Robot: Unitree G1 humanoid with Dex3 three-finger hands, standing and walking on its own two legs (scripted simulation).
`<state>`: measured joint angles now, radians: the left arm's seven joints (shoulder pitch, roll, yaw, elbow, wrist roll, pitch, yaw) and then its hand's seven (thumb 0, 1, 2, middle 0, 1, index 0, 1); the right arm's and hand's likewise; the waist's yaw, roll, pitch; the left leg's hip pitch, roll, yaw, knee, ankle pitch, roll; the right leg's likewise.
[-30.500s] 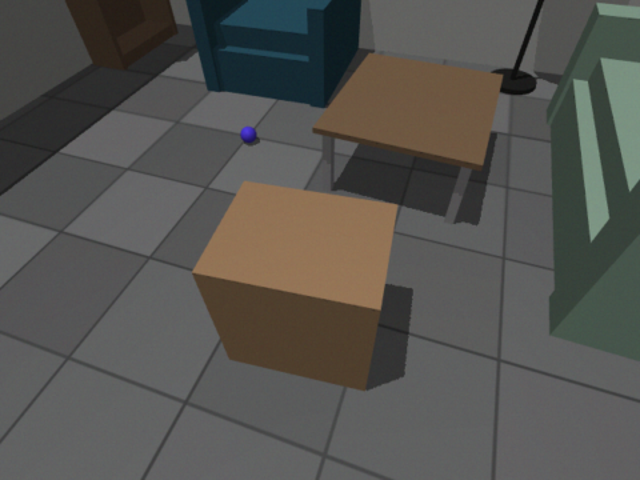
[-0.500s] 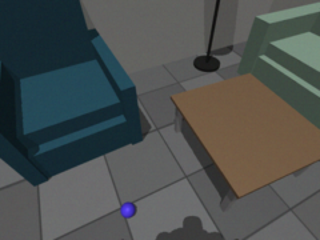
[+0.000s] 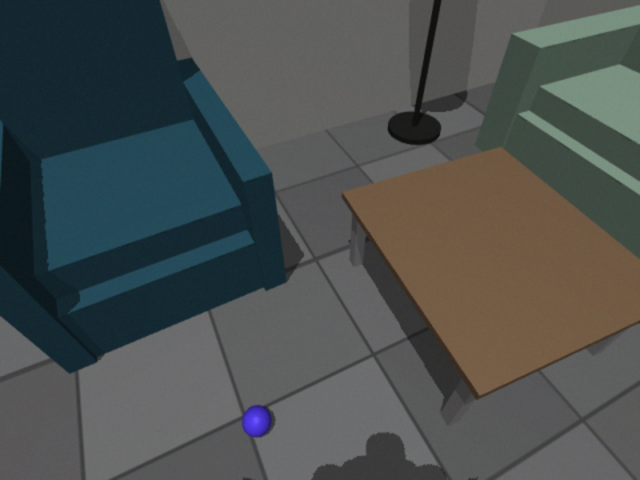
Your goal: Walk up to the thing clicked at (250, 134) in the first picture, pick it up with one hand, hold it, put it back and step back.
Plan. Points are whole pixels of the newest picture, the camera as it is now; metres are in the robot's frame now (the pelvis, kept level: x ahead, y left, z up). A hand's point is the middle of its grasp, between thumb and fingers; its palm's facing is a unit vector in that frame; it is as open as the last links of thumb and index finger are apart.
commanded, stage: stand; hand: left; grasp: from above
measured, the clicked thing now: (256, 420) +0.43 +0.22 -0.74
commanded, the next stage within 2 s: rise first in 0.50 s
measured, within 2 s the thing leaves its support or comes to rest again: neither
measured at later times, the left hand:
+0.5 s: hand out of the picture +0.07 +0.25 -0.16, palm faces -0.02 -0.94 -0.34, open 7.4 cm
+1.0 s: hand out of the picture +0.14 +0.26 -0.18, palm faces -0.08 -0.92 -0.39, open 11.9 cm
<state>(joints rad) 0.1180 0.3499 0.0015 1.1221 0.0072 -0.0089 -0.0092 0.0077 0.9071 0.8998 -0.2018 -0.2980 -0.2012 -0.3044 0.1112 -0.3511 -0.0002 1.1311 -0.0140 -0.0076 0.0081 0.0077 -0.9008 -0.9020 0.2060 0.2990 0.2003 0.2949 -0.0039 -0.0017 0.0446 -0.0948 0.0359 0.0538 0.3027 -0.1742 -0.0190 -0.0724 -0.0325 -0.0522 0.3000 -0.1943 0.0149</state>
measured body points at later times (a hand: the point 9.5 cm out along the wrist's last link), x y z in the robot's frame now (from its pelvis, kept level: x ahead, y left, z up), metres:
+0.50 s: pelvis +0.00 +0.00 +0.00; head +0.01 +0.00 +0.45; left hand +0.07 +0.30 -0.13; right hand +0.08 -0.30 -0.13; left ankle -0.01 +0.13 -0.75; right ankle -0.02 -0.13 -0.75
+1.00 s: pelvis -0.01 +0.00 -0.03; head +0.05 +0.01 +0.42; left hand +0.15 +0.30 -0.15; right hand +0.08 -0.26 -0.15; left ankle -0.01 +0.13 -0.75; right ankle -0.02 -0.13 -0.75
